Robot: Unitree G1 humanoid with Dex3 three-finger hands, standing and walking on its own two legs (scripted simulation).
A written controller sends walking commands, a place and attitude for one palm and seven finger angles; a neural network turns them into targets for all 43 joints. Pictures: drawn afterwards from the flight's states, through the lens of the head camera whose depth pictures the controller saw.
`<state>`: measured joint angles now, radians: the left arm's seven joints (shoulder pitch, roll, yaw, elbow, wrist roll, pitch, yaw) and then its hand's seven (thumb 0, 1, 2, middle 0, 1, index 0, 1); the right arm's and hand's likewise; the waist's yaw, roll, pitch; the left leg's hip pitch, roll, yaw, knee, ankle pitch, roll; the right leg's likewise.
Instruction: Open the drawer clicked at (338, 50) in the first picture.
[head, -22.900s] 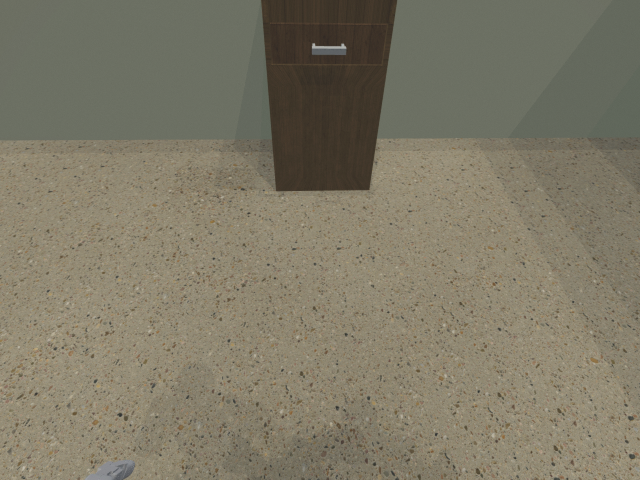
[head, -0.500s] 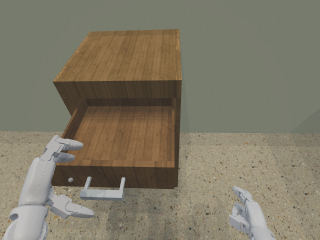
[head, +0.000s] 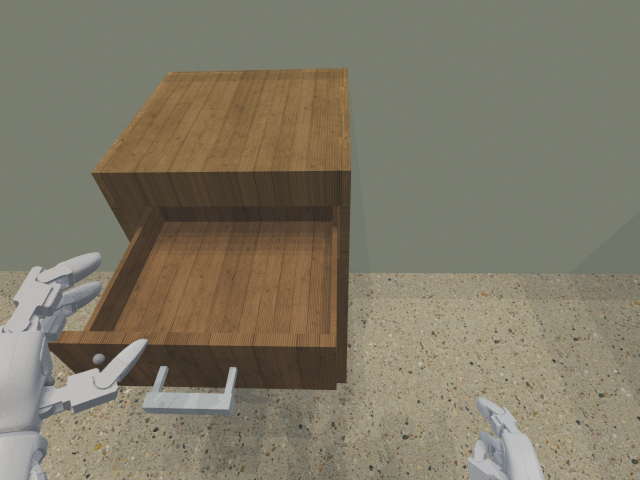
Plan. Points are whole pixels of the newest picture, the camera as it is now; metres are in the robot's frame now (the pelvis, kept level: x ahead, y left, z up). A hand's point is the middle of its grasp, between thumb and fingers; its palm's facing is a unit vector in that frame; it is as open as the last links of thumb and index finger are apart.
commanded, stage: draw the hand back to the body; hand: left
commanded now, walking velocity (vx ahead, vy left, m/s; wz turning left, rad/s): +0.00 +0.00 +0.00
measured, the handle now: (193, 388) +0.25 +0.23 -0.08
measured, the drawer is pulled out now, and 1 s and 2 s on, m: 0.29 0.29 0.29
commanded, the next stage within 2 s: step back with the hand held close in 0.38 s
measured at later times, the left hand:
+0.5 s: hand (95, 361) +0.18 +0.23 +0.15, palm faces +0.40 -0.83 -0.40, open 7.5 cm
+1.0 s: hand (48, 385) +0.15 +0.25 +0.16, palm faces +0.34 -0.80 -0.49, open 7.4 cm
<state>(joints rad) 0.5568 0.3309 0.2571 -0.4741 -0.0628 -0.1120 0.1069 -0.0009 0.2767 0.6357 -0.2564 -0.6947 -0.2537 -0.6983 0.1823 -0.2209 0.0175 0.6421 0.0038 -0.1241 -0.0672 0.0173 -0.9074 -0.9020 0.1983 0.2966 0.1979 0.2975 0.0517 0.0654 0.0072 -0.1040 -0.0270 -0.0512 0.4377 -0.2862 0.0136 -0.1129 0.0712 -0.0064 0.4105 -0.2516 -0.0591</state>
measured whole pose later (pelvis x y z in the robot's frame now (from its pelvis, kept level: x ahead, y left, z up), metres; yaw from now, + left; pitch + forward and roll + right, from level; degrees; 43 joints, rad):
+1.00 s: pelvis -0.04 +0.02 -0.01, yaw +0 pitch +2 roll +1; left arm 0.66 0.43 0.39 -0.66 -0.04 -0.18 0.15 0.01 0.88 0.90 -0.21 -0.30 -0.21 -0.30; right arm 0.17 -0.18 0.00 0.54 -0.03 -0.07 -0.06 0.02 -0.91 -0.90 0.20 0.30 0.20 0.30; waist -0.01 -0.04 0.00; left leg -0.30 -0.06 0.01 0.53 -0.26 0.05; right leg -0.33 0.02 0.00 0.62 -0.33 -0.01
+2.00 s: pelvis -0.28 +0.00 -0.01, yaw +1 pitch -1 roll +1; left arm 0.66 0.39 0.36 -0.60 -0.02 -0.15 0.18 0.02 0.88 0.90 -0.21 -0.30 -0.21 -0.30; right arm 0.29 -0.16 0.01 0.62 -0.01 -0.09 -0.04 0.01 -0.91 -0.90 0.20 0.30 0.20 0.30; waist -0.04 -0.06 -0.04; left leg -0.29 0.01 0.05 0.58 -0.28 0.01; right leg -0.55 0.07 -0.01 1.19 -0.37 0.03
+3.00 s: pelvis -0.30 -0.01 +0.00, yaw +2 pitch -1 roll -1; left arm 0.32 0.21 0.03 0.97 0.01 0.03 0.02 -0.02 0.97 0.90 -0.21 -0.30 -0.20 -0.30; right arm 0.30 -0.21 -0.01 1.01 -0.02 0.03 -0.03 0.00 -0.94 -0.90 0.20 0.30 0.20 0.30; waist -0.01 -0.02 0.09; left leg -0.24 0.02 0.01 0.48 -0.23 0.00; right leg -0.19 0.03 -0.05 0.45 -0.25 -0.03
